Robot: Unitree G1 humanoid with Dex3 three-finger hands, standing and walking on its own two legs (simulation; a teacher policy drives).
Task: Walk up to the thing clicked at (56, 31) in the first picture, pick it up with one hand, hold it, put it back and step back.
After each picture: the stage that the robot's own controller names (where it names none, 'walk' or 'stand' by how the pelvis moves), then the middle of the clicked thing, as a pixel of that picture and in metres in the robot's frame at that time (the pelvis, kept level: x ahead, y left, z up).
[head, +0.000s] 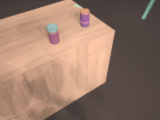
stand; (53, 34) +0.82 +0.21 -0.10
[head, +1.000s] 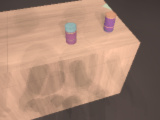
walk; (70, 33) +0.77 +0.14 -0.09
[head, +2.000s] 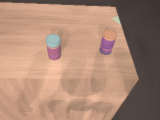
walk; (53, 47) +0.58 +0.19 -0.06
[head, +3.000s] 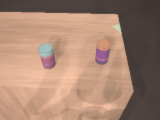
stand; (47, 56) +0.57 +0.18 -0.07
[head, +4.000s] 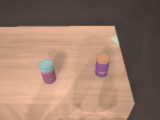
stand; (47, 71) +0.52 +0.20 -0.10
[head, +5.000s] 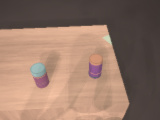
stand; (40, 75) +0.49 +0.23 -0.10
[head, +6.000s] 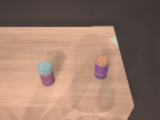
stand; (46, 74) +0.51 +0.20 -0.10
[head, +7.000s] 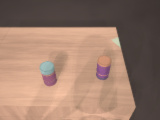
stand; (48, 74) +0.51 +0.19 -0.10
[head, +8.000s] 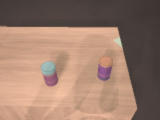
stand; (49, 74) +0.51 +0.18 -0.10
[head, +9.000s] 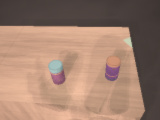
rise first; (57, 72) +0.51 +0.18 -0.10
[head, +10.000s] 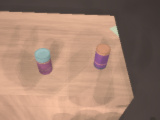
go down; (44, 61) +0.54 +0.16 -0.07
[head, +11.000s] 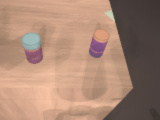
go down; (33, 48) +0.53 +0.16 -0.02
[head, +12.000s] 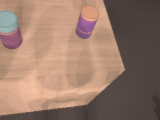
close in; (9, 31) +0.54 +0.17 +0.01
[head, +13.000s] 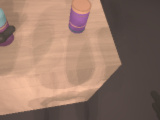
close; out of the picture +0.55 +0.18 +0.02
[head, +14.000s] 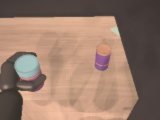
lift; (30, 74) +0.37 +0.17 +0.10
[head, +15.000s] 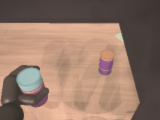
hold; (33, 88) +0.31 +0.17 +0.09
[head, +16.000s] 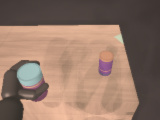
hold; (33, 83) +0.33 +0.17 +0.10
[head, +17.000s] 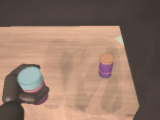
hold; (34, 86) +0.32 +0.17 +0.09
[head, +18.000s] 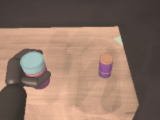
crouch; (36, 71) +0.36 +0.16 +0.12
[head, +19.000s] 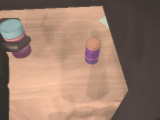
lower; (16, 39) +0.49 +0.18 +0.11
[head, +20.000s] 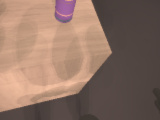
lower; out of the picture +0.57 +0.19 +0.04
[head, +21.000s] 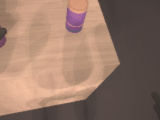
lower; out of the picture +0.54 +0.19 +0.02
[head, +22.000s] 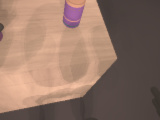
lower; out of the picture +0.55 +0.19 +0.03
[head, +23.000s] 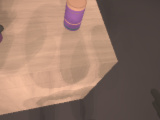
lower; out of the picture +0.55 +0.19 +0.03
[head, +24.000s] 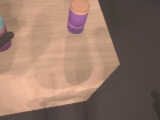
open; out of the picture +0.53 +0.18 +0.02
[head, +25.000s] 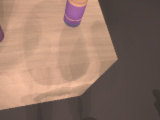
withdraw; out of the picture +0.54 +0.19 +0.03
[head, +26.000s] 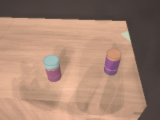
sink last; (52, 68) +0.50 +0.17 -0.05
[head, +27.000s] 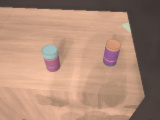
stand; (51, 58) +0.52 +0.17 -0.04
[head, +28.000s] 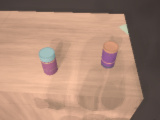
stand; (48, 61) +0.51 +0.18 -0.03
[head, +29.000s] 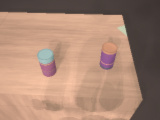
stand; (47, 63) +0.51 +0.18 -0.03
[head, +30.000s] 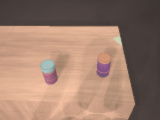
stand; (49, 72) +0.52 +0.19 -0.09
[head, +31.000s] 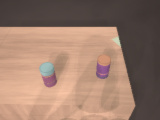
stand; (48, 75) +0.51 +0.19 -0.10
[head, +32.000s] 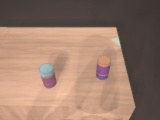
stand; (48, 76) +0.50 +0.19 -0.10
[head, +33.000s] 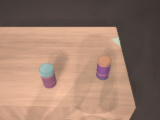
walk; (48, 76) +0.50 +0.19 -0.10
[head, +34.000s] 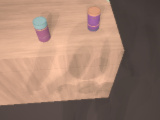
walk; (42, 29) +0.68 +0.22 -0.07
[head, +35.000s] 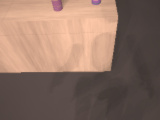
walk; (56, 1) +1.03 +0.22 -0.08
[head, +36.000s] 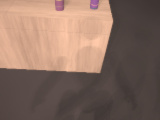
stand; (59, 2) +1.14 +0.18 -0.08
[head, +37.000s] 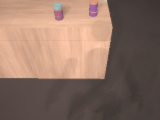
stand; (58, 11) +1.11 +0.20 -0.10
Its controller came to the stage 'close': yes
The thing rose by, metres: 0.20
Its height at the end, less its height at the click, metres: +0.00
